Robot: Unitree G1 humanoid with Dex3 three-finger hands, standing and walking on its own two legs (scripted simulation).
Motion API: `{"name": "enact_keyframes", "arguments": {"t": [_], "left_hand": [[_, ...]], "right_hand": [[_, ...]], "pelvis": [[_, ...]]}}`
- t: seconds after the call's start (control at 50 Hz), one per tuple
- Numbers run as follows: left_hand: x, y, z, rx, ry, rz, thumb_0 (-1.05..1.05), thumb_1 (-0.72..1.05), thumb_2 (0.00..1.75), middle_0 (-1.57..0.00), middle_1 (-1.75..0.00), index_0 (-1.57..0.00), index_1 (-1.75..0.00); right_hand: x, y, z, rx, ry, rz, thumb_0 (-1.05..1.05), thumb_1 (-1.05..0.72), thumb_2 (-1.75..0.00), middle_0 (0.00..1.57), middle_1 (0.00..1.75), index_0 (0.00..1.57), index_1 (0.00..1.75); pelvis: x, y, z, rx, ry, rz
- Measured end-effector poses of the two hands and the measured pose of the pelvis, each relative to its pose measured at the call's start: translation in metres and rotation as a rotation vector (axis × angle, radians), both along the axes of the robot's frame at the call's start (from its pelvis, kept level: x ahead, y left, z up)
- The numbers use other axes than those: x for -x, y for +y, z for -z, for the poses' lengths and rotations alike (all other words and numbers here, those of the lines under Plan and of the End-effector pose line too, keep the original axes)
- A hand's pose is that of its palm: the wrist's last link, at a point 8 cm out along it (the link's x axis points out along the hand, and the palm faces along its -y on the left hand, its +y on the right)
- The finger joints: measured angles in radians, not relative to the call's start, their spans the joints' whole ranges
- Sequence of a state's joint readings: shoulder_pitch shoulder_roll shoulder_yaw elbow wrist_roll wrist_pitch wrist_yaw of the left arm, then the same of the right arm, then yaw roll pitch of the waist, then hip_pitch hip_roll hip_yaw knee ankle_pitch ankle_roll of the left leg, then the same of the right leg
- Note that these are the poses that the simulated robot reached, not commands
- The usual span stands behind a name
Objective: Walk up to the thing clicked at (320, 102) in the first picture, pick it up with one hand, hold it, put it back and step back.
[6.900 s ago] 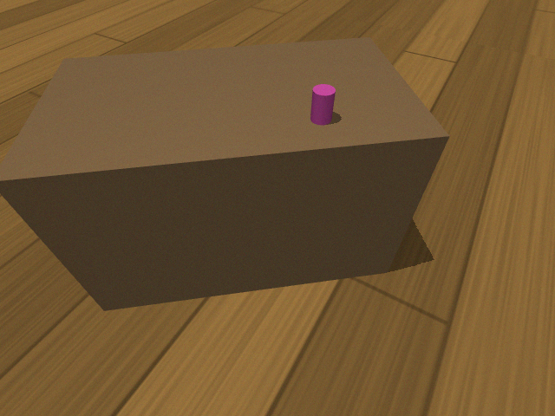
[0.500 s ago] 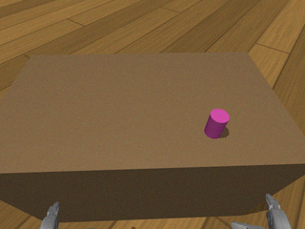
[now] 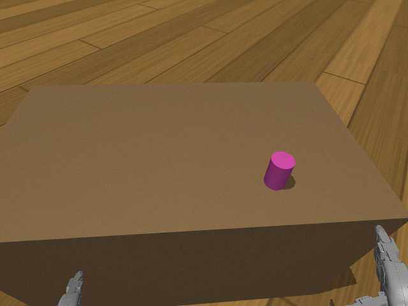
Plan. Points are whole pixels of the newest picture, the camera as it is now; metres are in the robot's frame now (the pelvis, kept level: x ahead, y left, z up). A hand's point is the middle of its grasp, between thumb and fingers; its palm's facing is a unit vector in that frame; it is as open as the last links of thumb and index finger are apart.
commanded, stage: rise first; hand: right
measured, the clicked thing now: (278, 171) +0.46 -0.21 -0.03
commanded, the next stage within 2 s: go down in 0.76 s
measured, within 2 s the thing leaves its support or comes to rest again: neither
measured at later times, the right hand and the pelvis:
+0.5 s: hand (373, 278) +0.17 -0.26 +0.05, palm faces +0.32 +0.86 -0.39, open 17.5 cm; pelvis -0.02 +0.00 +0.00, yaw +0 degrees
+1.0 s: hand (380, 276) +0.16 -0.26 +0.08, palm faces +0.32 +0.86 -0.40, open 17.5 cm; pelvis -0.02 +0.00 +0.00, yaw +0 degrees
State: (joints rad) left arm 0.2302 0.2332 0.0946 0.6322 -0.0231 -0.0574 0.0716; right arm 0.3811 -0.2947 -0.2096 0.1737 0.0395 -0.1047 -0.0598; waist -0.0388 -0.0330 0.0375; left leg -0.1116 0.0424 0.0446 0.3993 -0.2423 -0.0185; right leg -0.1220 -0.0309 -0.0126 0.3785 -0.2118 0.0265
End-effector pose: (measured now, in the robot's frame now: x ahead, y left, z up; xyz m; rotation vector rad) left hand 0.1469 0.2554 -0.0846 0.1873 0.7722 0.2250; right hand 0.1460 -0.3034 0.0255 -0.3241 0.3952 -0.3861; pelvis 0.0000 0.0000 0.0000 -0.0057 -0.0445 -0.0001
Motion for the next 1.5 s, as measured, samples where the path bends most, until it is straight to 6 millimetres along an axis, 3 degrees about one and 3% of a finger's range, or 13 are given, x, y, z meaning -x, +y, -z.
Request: {"name": "enact_keyframes", "arguments": {"t": [0.18,0.56,0.82,1.04,1.2,1.38,1.5], "left_hand": [[0.002,0.004,-0.008,-0.007,-0.049,-0.009,-0.01,-0.53,0.04,-0.06,-0.05,-0.06,-0.05],[0.015,0.001,-0.003,0.013,-0.059,-0.009,-0.01,-0.54,0.05,-0.06,-0.05,-0.05,-0.05],[0.021,0.004,0.000,0.013,-0.039,-0.019,-0.01,-0.55,0.07,-0.06,-0.05,-0.05,-0.06],[0.010,-0.001,-0.001,0.014,-0.057,0.001,-0.02,-0.54,0.06,-0.06,-0.05,-0.05,-0.06],[0.007,0.008,-0.002,-0.022,-0.050,-0.021,-0.01,-0.54,0.05,-0.06,-0.05,-0.05,-0.05],[0.012,-0.005,-0.001,-0.048,-0.042,-0.021,-0.01,-0.53,0.04,-0.06,-0.04,-0.05,-0.04],[0.020,-0.009,0.003,-0.062,-0.015,-0.029,-0.01,-0.53,0.04,-0.06,-0.04,-0.05,-0.04]], "right_hand": [[0.005,0.002,-0.022,0.031,-0.100,-0.031,-0.01,0.56,-0.04,0.05,0.06,0.05,0.05],[0.015,0.003,-0.055,0.099,-0.229,-0.080,-0.01,0.55,-0.04,0.06,0.06,0.05,0.05],[0.020,0.005,-0.067,0.127,-0.275,-0.107,-0.01,0.55,-0.04,0.06,0.06,0.06,0.05],[0.020,0.004,-0.071,0.133,-0.333,-0.107,-0.01,0.55,-0.05,0.05,0.06,0.05,0.05],[-0.007,-0.022,-0.071,0.062,-0.380,-0.099,-0.01,0.57,-0.05,0.04,0.06,0.05,0.06],[-0.065,-0.053,-0.072,-0.108,-0.398,-0.177,-0.02,0.59,-0.04,0.04,0.06,0.04,0.05],[-0.087,-0.071,-0.072,-0.195,-0.397,-0.204,-0.02,0.60,-0.04,0.03,0.06,0.04,0.05]], "pelvis": [[0.006,0.000,0.000,0.000,-0.018,0.002],[0.020,0.000,0.000,0.000,-0.037,0.004],[0.022,-0.001,0.000,-0.001,-0.033,0.001],[0.020,0.000,0.002,-0.001,-0.023,0.007],[0.020,0.001,0.003,-0.004,-0.013,0.014],[0.021,-0.002,0.004,-0.005,0.021,0.011],[0.017,-0.007,0.005,-0.008,0.050,0.005]]}}
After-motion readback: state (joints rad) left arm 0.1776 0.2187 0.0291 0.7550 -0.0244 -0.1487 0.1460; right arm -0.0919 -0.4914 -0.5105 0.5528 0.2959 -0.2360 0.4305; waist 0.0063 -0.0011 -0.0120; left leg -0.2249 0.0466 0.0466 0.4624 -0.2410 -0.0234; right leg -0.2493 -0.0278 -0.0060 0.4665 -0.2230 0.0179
